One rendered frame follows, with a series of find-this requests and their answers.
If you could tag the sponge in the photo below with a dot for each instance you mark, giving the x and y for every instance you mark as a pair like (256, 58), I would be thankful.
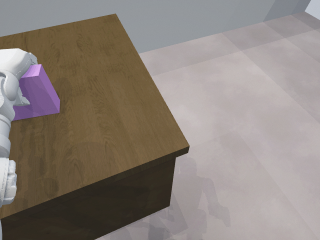
(39, 91)

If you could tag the table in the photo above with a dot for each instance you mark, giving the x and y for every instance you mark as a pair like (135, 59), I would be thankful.
(107, 159)

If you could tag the robot left upper arm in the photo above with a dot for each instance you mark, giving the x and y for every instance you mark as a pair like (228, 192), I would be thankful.
(8, 179)

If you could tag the robot left forearm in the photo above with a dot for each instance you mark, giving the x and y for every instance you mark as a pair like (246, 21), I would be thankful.
(9, 86)

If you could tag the left robot hand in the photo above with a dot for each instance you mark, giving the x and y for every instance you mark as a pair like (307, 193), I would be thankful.
(17, 62)

